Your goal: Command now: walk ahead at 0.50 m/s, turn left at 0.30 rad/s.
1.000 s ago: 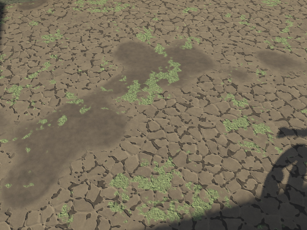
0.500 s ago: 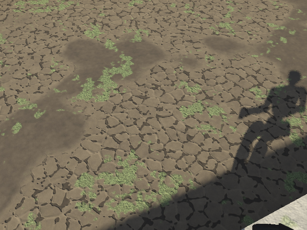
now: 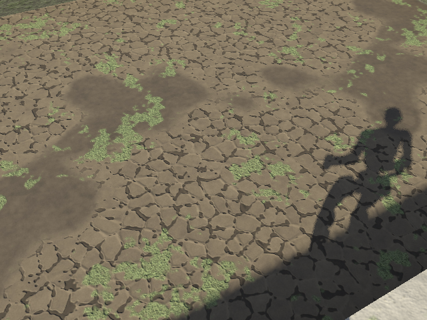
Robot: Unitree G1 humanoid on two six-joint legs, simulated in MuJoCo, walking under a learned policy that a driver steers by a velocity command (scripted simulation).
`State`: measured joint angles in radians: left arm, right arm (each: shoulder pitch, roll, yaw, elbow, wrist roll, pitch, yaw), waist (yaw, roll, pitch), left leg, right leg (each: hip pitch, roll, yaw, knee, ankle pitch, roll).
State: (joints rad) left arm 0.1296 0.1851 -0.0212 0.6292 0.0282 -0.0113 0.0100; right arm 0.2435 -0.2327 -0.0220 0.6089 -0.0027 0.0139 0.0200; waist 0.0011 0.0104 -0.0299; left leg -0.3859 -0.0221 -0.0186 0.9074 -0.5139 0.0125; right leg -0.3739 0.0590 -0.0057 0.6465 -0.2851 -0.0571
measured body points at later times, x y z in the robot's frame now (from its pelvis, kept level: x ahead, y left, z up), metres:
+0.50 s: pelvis +0.04 -0.02 +0.00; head +0.05 -0.02 +0.45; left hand +0.21 +0.25 -0.06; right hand +0.26 -0.22 -0.09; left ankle +0.03 +0.08 -0.72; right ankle +0.14 -0.13 -0.72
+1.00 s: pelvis +0.05 -0.04 +0.00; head +0.04 -0.02 +0.45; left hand +0.12 +0.26 -0.07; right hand +0.31 -0.13 -0.08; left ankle +0.02 +0.05 -0.72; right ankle +0.15 -0.11 -0.71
